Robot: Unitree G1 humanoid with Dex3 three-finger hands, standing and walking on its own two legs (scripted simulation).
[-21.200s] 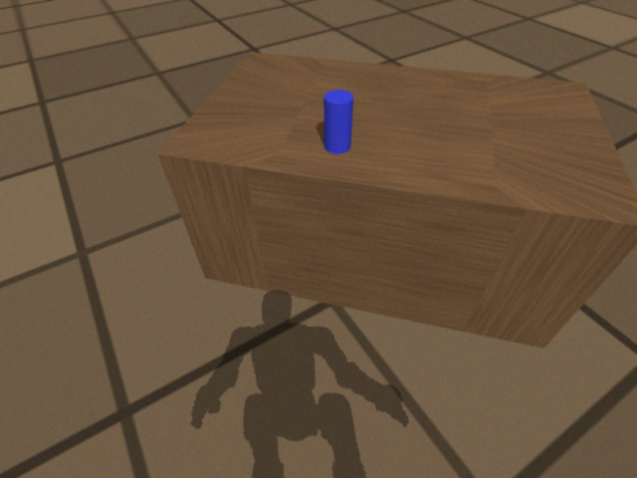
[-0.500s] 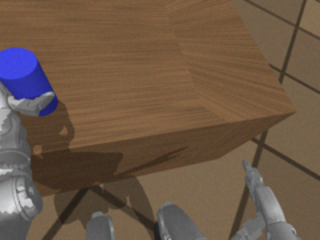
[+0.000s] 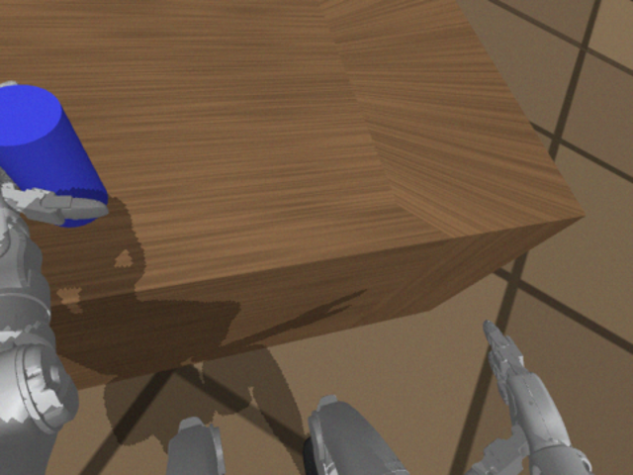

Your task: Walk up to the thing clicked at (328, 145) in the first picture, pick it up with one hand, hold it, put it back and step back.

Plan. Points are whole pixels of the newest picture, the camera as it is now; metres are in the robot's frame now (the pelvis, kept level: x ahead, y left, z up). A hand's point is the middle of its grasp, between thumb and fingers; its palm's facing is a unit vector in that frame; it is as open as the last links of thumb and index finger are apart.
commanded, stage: withdraw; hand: left
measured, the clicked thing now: (50, 164) +0.52 +0.22 +0.03
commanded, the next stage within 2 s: rise in 0.40 s
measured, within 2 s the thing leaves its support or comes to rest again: neither
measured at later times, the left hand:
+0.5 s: hand out of the picture +0.53 +0.29 +0.15, palm faces +0.30 -0.95 -0.04, open 17.7 cm
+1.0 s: hand out of the picture +0.41 +0.41 +0.12, palm faces +0.48 -0.79 -0.39, open 17.3 cm
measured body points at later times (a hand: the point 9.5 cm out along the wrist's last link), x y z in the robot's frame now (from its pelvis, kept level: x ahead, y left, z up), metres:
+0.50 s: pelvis +0.02 +0.01 +0.04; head +0.13 +0.04 +0.47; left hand +0.51 +0.34 +0.15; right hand +0.17 -0.25 +0.03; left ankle +0.04 +0.12 -0.62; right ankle +0.02 -0.14 -0.62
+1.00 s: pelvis +0.03 +0.01 +0.08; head +0.10 +0.04 +0.52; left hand +0.38 +0.44 +0.15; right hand +0.19 -0.24 +0.05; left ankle +0.04 +0.12 -0.62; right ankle +0.02 -0.14 -0.62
